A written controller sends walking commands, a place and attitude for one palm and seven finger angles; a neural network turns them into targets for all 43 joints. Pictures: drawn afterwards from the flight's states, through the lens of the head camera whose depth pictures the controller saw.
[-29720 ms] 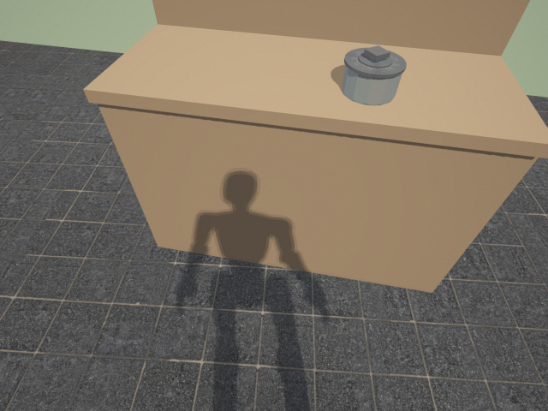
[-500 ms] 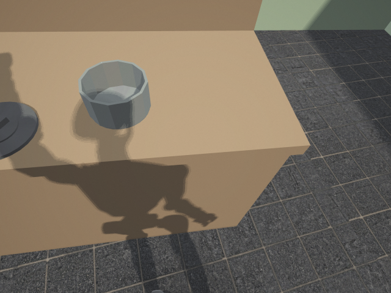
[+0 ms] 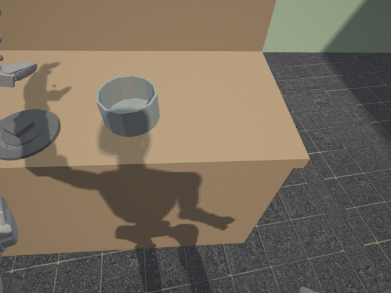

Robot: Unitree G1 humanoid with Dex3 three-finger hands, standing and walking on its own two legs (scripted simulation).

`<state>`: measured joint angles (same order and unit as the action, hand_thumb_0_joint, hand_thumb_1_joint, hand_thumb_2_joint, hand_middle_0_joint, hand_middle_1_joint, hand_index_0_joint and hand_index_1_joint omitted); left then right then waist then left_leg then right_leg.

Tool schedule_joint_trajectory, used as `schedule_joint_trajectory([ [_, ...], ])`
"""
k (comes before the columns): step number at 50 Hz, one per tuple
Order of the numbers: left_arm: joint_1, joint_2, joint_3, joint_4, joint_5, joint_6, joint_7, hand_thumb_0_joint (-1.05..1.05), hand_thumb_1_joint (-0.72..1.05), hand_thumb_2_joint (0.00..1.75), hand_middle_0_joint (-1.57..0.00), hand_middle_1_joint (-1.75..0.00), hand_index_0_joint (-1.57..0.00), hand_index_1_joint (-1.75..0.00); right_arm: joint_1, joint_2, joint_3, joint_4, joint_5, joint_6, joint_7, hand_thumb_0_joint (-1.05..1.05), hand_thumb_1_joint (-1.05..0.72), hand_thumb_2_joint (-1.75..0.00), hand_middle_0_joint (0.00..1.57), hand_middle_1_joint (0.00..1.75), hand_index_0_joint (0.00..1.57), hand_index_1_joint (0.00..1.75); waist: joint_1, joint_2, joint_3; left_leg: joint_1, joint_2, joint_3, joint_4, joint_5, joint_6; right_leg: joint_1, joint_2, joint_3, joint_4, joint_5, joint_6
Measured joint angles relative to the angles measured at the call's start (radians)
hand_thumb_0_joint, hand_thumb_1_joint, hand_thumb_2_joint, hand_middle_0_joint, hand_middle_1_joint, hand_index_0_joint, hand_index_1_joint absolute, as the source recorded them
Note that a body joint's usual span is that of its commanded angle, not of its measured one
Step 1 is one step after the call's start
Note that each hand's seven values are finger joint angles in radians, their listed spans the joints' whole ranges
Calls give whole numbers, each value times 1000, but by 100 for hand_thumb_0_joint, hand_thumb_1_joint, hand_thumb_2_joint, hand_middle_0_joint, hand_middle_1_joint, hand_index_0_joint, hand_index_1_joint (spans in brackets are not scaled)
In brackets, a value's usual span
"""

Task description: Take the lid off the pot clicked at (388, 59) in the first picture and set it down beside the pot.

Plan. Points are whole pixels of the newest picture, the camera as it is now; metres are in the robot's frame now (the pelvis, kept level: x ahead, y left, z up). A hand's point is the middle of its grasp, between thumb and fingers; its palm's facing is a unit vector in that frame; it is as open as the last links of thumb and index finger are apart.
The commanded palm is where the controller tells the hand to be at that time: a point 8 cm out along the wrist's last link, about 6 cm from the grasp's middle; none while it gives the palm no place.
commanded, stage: draw the hand back to the body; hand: left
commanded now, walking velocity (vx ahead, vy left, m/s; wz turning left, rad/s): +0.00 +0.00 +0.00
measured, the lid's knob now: (18, 126) +0.46 +0.43 +0.05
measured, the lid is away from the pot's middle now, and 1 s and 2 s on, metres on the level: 0.26 0.26 0.26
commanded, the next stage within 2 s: step back with the hand held close in 1.56 s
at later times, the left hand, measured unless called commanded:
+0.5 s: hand (1, 89) +0.35 +0.30 +0.25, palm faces +0.61 -0.76 -0.25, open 9.0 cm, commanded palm +0.29 +0.32 +0.25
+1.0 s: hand (4, 138) +0.27 +0.25 +0.24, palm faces +0.55 -0.79 -0.26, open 7.5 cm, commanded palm +0.21 +0.28 +0.24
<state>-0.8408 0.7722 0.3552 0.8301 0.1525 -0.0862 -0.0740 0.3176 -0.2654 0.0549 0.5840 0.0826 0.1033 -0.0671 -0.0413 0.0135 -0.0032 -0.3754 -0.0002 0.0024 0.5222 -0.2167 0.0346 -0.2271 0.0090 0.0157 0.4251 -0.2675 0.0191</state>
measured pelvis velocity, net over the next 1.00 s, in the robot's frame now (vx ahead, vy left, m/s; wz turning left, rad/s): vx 0.02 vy -0.04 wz -0.01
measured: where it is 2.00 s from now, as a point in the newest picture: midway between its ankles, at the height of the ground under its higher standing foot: outside the picture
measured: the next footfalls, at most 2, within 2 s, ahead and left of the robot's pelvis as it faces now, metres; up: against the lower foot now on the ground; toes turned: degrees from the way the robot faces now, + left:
none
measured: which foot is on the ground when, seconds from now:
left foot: down 0.00-1.00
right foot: down 0.00-1.00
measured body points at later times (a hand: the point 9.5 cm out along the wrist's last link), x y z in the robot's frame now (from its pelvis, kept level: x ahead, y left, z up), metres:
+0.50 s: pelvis +0.02 -0.04 +0.01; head +0.01 -0.06 +0.45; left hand +0.31 +0.33 +0.26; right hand +0.17 -0.30 -0.10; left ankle +0.03 +0.09 -0.74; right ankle -0.03 -0.14 -0.74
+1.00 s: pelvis +0.02 -0.04 +0.01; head -0.01 -0.05 +0.46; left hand +0.23 +0.29 +0.26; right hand +0.21 -0.27 -0.08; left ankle +0.03 +0.09 -0.74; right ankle -0.03 -0.14 -0.74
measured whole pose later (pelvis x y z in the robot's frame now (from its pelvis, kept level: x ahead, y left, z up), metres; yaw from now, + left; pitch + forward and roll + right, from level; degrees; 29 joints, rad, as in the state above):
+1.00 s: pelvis +0.02 -0.04 +0.01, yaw -1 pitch -3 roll +0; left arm 0.05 0.43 0.45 -0.21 -0.11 -0.05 0.09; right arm 0.16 -0.24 0.03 0.69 0.03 -0.09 -0.07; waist 0.07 0.05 -0.01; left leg -0.14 0.03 0.01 0.40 -0.20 -0.01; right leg -0.02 0.04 0.02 0.35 -0.27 -0.02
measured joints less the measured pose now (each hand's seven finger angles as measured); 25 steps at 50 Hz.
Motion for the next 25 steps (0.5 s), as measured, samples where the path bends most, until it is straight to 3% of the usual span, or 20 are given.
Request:
schedule_joint_trajectory([
  [3,77,-49,41,-67,-77,6,65,0,0,72,-38,-78,-38,-78,-7,-1,-3,11,-7,-31,5,0,-90,-90,20,30,20,30,-1,-4,-17,39,9,6,-20,-4,-9,38,8,7,-27,4,-6],
  [10,270,-114,123,-253,-156,18,138,0,12,75,-35,-72,-36,-72,-22,-34,-33,39,-17,-83,10,0,-90,-90,20,30,20,30,6,21,-30,105,20,14,-59,-6,-23,98,17,17,-61,4,-19],
  [20,437,-180,121,-451,-200,39,161,0,34,79,-31,-60,-31,-60,-56,-41,-50,101,-14,-107,4,1,-90,-90,20,30,20,30,57,30,-33,152,31,-2,-85,-3,-45,136,30,2,-61,-11,-41],
  [25,517,-212,124,-550,-213,37,163,1,46,81,-29,-53,-29,-53,-101,-28,-42,103,-21,-124,0,1,-90,-90,20,30,20,30,65,33,-26,165,36,-6,-91,0,-53,144,36,-2,-56,-14,-49],
])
